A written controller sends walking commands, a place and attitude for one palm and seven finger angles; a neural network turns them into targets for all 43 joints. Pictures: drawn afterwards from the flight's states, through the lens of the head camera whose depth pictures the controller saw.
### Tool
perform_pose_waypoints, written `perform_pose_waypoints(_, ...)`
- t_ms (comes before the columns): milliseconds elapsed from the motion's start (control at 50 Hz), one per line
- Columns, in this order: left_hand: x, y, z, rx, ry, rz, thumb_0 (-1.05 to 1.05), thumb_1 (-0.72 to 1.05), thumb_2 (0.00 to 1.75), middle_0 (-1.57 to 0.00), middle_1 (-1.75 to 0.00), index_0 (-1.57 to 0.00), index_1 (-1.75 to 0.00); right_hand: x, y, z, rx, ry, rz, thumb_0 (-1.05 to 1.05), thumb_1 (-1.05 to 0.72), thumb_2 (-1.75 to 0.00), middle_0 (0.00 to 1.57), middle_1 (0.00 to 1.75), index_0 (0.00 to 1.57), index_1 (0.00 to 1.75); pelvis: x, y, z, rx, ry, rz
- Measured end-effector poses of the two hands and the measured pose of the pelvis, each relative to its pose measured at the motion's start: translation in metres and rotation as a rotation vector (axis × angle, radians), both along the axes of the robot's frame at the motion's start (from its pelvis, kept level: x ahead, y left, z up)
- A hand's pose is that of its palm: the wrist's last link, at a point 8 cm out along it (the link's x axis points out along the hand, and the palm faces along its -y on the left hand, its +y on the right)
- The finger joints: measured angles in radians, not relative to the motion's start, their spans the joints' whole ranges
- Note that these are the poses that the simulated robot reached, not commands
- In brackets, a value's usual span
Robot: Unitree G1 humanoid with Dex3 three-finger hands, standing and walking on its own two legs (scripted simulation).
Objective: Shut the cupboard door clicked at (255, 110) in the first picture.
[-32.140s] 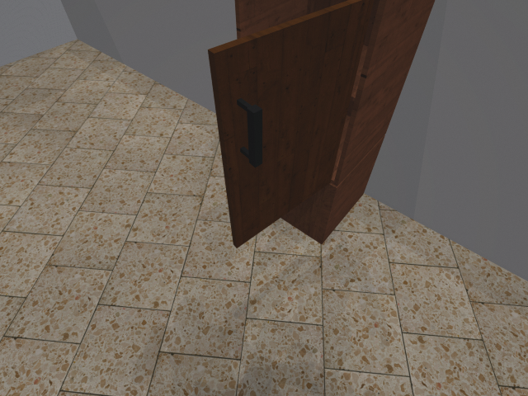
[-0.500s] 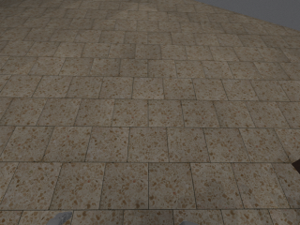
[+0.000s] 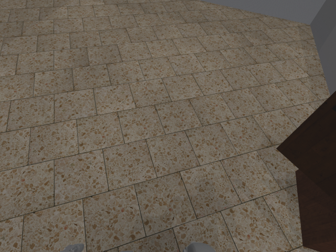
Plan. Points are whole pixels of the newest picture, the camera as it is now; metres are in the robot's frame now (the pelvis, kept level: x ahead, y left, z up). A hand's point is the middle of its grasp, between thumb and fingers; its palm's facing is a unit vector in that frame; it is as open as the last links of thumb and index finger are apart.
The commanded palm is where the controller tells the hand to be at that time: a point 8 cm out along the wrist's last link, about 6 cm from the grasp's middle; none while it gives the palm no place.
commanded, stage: turn to face it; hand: left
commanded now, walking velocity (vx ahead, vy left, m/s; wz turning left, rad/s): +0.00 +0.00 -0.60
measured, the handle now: out of the picture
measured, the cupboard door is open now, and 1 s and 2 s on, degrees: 52 52 52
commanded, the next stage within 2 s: take the last steps up to it in 1.44 s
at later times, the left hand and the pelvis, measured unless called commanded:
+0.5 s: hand (114, 238) +0.17 +0.14 -0.15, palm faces -0.29 -0.92 -0.25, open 7.4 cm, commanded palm none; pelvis +0.01 -0.02 +0.00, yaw -17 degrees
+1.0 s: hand (136, 205) +0.26 +0.10 -0.15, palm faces -0.57 -0.79 -0.25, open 7.4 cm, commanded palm none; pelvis +0.03 -0.01 +0.00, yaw -36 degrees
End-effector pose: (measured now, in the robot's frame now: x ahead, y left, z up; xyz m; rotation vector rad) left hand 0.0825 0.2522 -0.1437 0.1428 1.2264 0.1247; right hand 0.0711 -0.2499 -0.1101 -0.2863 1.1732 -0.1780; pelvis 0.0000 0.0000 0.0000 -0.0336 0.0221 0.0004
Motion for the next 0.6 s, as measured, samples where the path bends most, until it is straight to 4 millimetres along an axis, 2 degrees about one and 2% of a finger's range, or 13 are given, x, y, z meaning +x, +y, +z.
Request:
perform_pose_waypoints(80,0.017,0.004,0.011,0.004,-0.006,-0.037,0.01,0.91,0.90,-0.20,-0.30,-0.20,-0.30,-0.019,0.005,0.005,0.008,0.035,-0.051,0.00,-0.90,-0.90,0.20,0.30,0.21,0.30,0.003,0.003,0.009,-0.013,0.000,-0.050)
perform_pose_waypoints(160,0.040,-0.002,0.018,0.019,-0.016,-0.099,0.01,0.91,0.90,-0.19,-0.30,-0.20,-0.30,-0.040,0.001,0.002,0.025,0.059,-0.125,0.00,-0.90,-0.90,0.20,0.30,0.21,0.30,0.006,0.000,0.011,-0.017,-0.003,-0.104)
perform_pose_waypoints(240,0.068,-0.021,0.023,0.044,-0.046,-0.180,0.01,0.91,0.90,-0.19,-0.30,-0.20,-0.30,-0.064,-0.012,-0.012,0.050,0.083,-0.206,0.00,-0.90,-0.90,0.20,0.30,0.21,0.30,0.007,-0.009,0.006,-0.005,-0.007,-0.157)
perform_pose_waypoints(300,0.088,-0.038,0.022,0.073,-0.099,-0.242,0.01,0.91,0.90,-0.19,-0.30,-0.20,-0.30,-0.080,-0.029,-0.030,0.071,0.098,-0.264,0.00,-0.90,-0.90,0.20,0.30,0.21,0.30,0.009,-0.023,-0.007,0.026,-0.007,-0.196)
perform_pose_waypoints(340,0.093,-0.048,0.024,0.086,-0.112,-0.267,0.01,0.91,0.90,-0.19,-0.30,-0.20,-0.30,-0.086,-0.038,-0.037,0.069,0.117,-0.296,0.00,-0.90,-0.90,0.20,0.30,0.21,0.30,0.008,-0.025,-0.009,0.013,-0.009,-0.217)
perform_pose_waypoints(400,0.092,-0.058,0.029,0.092,-0.094,-0.291,0.01,0.91,0.90,-0.20,-0.30,-0.20,-0.30,-0.085,-0.046,-0.033,0.059,0.111,-0.329,0.00,-0.90,-0.90,0.20,0.30,0.20,0.30,0.009,-0.025,-0.003,0.020,-0.009,-0.249)
perform_pose_waypoints(480,0.092,-0.063,0.028,0.080,-0.056,-0.324,0.01,0.91,0.90,-0.20,-0.30,-0.20,-0.30,-0.071,-0.049,-0.020,0.051,0.053,-0.348,0.01,-0.91,-0.90,0.20,0.30,0.20,0.30,0.013,-0.025,0.003,0.035,-0.004,-0.289)
perform_pose_waypoints(600,0.102,-0.057,0.014,0.046,-0.016,-0.365,0.01,0.90,0.90,-0.20,-0.30,-0.20,-0.30,-0.049,-0.039,-0.007,0.023,-0.024,-0.373,0.00,-0.91,-0.90,0.20,0.30,0.20,0.30,0.025,-0.012,0.002,0.034,0.004,-0.359)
